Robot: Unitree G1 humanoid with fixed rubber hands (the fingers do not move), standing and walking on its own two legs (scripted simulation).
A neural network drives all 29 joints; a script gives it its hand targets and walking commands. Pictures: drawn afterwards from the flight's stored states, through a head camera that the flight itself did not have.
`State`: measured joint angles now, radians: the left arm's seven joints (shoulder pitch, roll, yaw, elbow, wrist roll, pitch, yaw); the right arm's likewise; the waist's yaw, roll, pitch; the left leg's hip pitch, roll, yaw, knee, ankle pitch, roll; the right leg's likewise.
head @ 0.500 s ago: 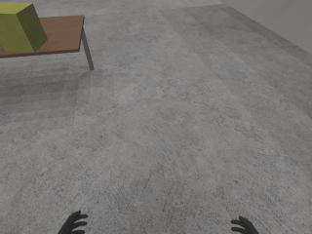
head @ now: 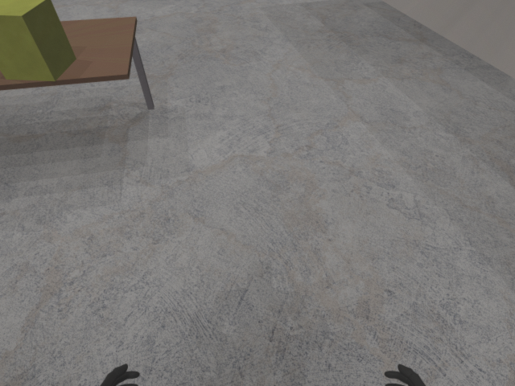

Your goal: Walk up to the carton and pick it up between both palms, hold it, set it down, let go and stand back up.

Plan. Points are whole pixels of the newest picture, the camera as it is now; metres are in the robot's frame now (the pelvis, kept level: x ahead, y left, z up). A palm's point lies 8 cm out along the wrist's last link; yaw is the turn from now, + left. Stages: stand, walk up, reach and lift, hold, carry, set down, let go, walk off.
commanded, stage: stand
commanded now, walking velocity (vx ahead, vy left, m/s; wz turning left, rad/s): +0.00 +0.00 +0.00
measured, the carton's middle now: (27, 39) +1.35 +0.96 -0.07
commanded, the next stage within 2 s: none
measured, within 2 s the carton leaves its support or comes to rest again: neither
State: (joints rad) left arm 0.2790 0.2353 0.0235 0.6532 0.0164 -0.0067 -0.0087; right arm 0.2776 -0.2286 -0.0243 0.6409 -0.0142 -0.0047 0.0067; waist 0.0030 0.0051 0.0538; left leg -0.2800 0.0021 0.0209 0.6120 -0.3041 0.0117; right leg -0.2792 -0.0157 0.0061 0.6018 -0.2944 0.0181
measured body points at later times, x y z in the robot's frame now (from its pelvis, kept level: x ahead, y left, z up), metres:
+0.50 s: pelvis +0.01 -0.01 +0.00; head +0.01 -0.01 +0.45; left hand +0.12 +0.24 -0.10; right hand +0.12 -0.26 -0.10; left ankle +0.02 +0.11 -0.73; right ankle +0.02 -0.13 -0.73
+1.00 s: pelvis +0.00 -0.01 +0.00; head +0.01 -0.01 +0.45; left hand +0.11 +0.24 -0.10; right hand +0.11 -0.27 -0.11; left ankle +0.02 +0.11 -0.73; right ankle +0.02 -0.13 -0.73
